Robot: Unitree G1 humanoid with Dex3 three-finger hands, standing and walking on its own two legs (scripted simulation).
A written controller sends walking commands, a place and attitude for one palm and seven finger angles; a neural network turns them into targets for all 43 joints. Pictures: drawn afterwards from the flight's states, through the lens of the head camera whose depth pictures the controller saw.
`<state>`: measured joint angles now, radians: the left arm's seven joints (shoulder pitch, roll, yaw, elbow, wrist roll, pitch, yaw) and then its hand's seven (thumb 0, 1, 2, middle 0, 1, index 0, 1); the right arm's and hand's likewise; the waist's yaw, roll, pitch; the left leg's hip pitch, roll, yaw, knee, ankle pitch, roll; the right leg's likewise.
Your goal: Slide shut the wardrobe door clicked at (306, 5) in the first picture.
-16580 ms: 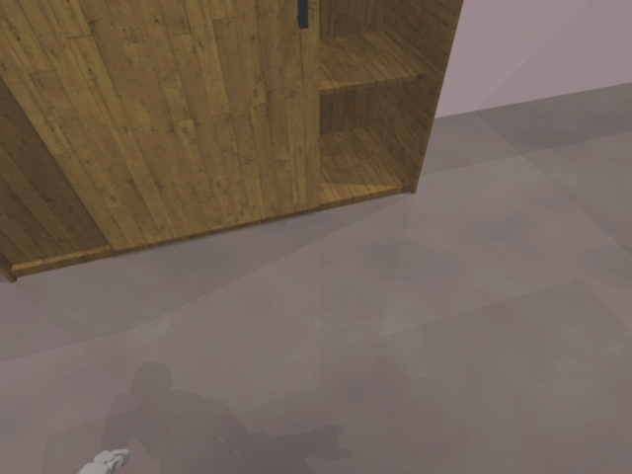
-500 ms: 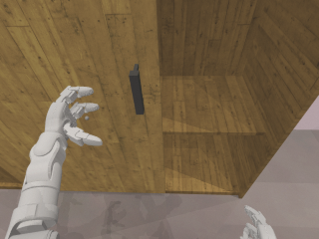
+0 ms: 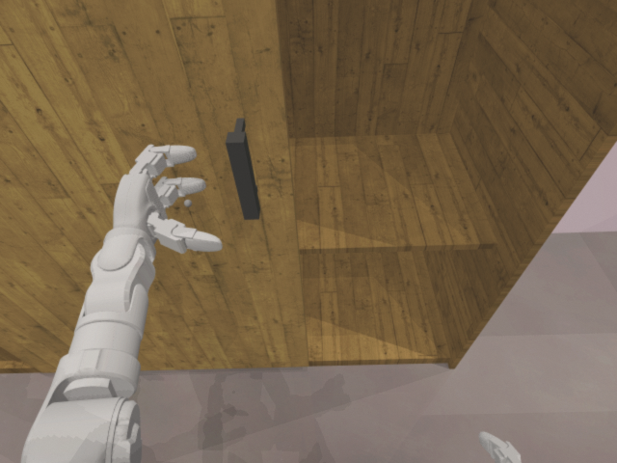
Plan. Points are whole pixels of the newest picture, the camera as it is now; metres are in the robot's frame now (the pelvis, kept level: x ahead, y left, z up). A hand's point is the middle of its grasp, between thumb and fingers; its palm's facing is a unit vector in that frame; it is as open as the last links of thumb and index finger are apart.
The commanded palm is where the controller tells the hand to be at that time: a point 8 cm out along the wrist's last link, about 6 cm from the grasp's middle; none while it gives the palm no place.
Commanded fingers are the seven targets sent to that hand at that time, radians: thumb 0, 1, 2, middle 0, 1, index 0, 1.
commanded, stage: move the hooked fingers beside the handle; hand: left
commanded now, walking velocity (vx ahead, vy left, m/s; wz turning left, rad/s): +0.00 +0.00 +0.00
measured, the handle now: (246, 170) +0.48 +0.10 +0.13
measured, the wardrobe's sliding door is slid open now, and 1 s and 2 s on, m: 0.46 0.46 0.46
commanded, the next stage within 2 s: feel for the door with the fingertips in 1.04 s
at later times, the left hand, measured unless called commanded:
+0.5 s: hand (196, 189) +0.44 +0.16 +0.13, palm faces +0.04 -1.00 -0.01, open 13.7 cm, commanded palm +0.41 +0.21 +0.13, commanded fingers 0.00 -0.50 0.30 -0.30 -1.20 -0.30 -1.20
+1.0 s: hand (193, 195) +0.43 +0.17 +0.13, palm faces +0.05 -1.00 +0.00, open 14.0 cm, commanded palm +0.39 +0.21 +0.13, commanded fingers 0.00 -0.50 0.30 -0.30 -1.20 -0.30 -1.20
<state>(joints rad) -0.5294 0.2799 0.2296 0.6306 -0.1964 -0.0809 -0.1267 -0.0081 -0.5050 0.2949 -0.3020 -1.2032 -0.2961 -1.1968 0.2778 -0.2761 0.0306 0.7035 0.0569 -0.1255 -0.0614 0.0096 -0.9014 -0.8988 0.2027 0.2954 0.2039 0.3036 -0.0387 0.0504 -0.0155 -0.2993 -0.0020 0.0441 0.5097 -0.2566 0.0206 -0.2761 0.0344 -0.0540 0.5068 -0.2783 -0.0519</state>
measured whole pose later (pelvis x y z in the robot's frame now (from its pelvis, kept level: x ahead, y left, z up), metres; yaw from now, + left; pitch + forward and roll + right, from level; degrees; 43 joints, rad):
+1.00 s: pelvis +0.00 +0.01 +0.00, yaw -1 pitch +5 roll +0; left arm -0.62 0.27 0.24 0.77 -0.17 -0.17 -0.09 -0.01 -0.50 0.30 -0.30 -1.20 -0.30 -1.20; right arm 0.32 -0.26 0.02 0.68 0.05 -0.09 -0.03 0.01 -0.90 -0.90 0.20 0.30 0.20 0.30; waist -0.06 0.05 -0.04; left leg -0.36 0.00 0.06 0.55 -0.28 0.04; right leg -0.33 0.03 -0.04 0.53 -0.28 -0.03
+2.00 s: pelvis -0.01 +0.00 +0.00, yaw +0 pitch +4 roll +0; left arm -0.70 0.22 0.20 0.86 -0.15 -0.19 -0.02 -0.01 -0.51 0.29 -0.30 -1.21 -0.30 -1.20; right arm 0.32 -0.27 0.01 0.71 0.04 -0.08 -0.02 0.01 -0.90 -0.90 0.20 0.30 0.20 0.30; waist -0.06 0.05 -0.03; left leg -0.35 0.01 0.05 0.54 -0.26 0.02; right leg -0.33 0.05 -0.05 0.53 -0.27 -0.06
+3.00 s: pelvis +0.00 +0.01 +0.00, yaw +0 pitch +5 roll +0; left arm -0.70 0.15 0.12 0.83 -0.14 -0.20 0.07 -0.01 -0.50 0.30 -0.31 -1.23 -0.30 -1.22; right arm 0.31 -0.25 0.01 0.71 0.03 -0.11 0.00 0.01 -0.90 -0.90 0.20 0.30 0.20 0.30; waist -0.05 0.05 -0.03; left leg -0.38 -0.01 0.05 0.57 -0.28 0.04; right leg -0.35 0.02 -0.05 0.56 -0.29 -0.03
